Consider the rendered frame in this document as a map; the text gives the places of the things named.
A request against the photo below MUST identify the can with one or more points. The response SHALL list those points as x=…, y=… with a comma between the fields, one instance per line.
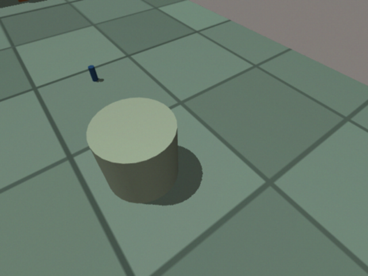
x=93, y=73

